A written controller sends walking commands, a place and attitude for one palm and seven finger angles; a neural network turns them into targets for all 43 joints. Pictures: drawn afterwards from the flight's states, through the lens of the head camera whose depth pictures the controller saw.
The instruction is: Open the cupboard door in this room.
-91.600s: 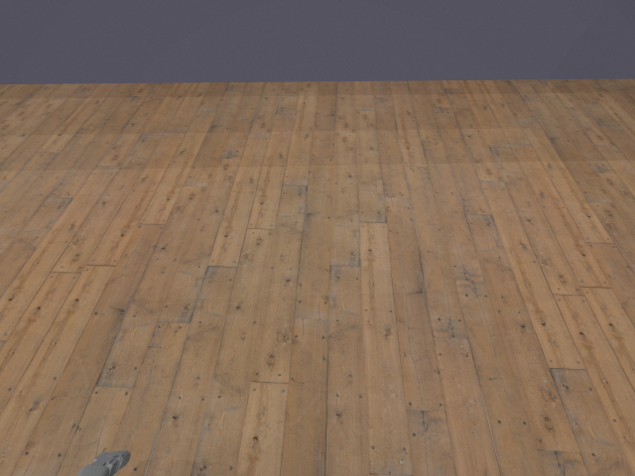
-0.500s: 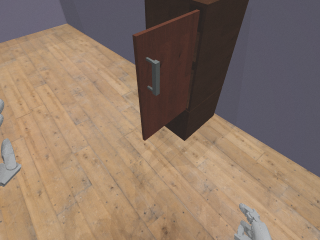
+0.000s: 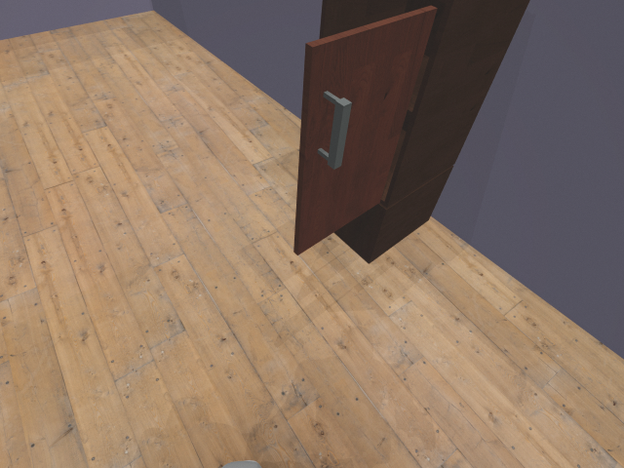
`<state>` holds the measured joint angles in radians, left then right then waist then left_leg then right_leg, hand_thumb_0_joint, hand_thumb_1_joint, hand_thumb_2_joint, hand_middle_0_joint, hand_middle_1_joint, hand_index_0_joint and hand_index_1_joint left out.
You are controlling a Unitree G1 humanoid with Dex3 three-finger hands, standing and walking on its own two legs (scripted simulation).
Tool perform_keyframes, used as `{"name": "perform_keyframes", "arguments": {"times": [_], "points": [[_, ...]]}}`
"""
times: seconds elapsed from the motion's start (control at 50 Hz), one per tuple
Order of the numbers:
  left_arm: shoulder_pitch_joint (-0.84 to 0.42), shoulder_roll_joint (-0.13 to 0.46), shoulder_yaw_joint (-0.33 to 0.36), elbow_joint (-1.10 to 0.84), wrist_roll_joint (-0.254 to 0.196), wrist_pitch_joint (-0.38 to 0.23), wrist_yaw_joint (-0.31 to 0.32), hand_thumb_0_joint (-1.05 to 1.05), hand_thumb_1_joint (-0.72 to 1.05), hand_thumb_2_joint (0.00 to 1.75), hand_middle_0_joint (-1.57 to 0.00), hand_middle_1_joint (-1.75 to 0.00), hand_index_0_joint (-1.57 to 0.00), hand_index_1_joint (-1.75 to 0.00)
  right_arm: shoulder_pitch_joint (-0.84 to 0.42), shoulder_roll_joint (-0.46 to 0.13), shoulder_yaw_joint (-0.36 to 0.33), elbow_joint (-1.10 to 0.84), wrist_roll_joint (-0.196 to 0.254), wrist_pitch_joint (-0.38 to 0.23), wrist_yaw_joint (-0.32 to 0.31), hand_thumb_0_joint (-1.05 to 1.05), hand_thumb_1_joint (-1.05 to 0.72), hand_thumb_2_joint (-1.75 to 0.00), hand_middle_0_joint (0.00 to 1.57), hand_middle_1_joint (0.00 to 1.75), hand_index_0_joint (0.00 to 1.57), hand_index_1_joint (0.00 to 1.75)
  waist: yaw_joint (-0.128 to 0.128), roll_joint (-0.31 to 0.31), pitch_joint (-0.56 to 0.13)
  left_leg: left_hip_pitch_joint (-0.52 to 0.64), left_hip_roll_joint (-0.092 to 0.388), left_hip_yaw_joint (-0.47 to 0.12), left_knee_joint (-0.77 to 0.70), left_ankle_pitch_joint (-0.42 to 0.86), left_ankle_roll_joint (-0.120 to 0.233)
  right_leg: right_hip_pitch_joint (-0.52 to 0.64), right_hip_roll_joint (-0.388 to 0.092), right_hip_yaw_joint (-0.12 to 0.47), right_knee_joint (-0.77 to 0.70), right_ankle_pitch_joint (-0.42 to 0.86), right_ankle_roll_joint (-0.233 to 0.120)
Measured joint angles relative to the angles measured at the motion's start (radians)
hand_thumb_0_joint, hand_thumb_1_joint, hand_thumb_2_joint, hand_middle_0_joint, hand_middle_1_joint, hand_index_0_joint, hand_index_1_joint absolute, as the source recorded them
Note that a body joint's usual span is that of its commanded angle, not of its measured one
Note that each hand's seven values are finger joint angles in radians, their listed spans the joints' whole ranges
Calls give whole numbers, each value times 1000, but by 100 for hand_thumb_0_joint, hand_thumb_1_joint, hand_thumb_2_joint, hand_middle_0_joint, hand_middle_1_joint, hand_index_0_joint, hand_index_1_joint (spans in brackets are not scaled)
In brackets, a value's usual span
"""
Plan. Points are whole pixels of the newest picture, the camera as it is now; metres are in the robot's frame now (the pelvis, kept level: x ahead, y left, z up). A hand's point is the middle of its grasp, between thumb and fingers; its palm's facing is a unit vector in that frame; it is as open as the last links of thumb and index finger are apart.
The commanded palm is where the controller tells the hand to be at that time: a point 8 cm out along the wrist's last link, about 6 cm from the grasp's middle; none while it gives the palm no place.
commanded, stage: let the arm hang, fingers relaxed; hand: left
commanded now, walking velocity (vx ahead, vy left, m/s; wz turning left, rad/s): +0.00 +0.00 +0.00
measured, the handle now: (331, 130) +0.73 +0.00 +0.02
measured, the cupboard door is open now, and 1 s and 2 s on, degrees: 90 90 90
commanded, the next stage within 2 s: look to check the result in 0.74 s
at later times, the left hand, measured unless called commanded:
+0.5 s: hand out of the picture -0.02 +0.26 -0.14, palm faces +0.00 -0.94 -0.35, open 7.4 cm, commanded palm none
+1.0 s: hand out of the picture +0.06 +0.21 -0.15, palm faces -0.05 -0.96 -0.28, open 7.4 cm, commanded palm none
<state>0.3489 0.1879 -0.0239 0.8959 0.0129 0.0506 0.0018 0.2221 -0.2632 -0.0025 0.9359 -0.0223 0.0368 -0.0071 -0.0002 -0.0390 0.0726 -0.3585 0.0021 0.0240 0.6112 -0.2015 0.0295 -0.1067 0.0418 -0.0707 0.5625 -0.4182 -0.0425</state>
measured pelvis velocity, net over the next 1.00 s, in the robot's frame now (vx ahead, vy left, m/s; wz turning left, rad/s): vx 0.01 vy -0.01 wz -0.03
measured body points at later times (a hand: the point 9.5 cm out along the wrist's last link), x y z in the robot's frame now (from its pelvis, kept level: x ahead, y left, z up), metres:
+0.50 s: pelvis -0.02 +0.02 +0.02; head -0.02 +0.00 +0.47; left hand -0.02 +0.31 -0.12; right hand +0.02 -0.23 -0.15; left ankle +0.07 +0.10 -0.73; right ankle -0.07 -0.09 -0.72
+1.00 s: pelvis +0.01 -0.01 +0.02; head +0.03 -0.02 +0.47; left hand +0.07 +0.26 -0.13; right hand +0.03 -0.28 -0.14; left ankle +0.07 +0.10 -0.72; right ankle -0.07 -0.09 -0.72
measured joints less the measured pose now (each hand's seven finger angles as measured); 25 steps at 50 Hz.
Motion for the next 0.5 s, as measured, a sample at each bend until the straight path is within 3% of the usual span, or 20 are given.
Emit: {"name": "perform_keyframes", "arguments": {"times": [0.14, 0.34, 0.5], "points": [[9, -16, 9, 172, -7, -15, -4, 1, 90, 89, -21, -30, -20, -30, 21, 33, 5, 95, 8, 0, -12, 1, -90, -90, 20, 30, 20, 30, 16, 8, 12, 32, -9, 4, -118, 58, 16, 32, -5, 4, -130, 85, 12], [-8, 55, 42, 251, -1, -39, 12, 1, 90, 90, -20, -30, -20, -29, -6, 58, -6, 155, 10, -14, -10, 1, -90, -90, 20, 30, 20, 30, 7, 83, -22, 78, -34, 26, -230, 125, 32, 38, -33, 21, -164, 116, 26], [-54, 84, 47, 239, 1, -48, 16, 1, 90, 90, -20, -30, -19, -29, -24, 34, -19, 179, 7, -16, -2, 1, -90, -90, 20, 30, 20, 30, 0, 102, -48, 96, -37, 36, -259, 140, 28, 34, -38, 31, -155, 114, 24]]}}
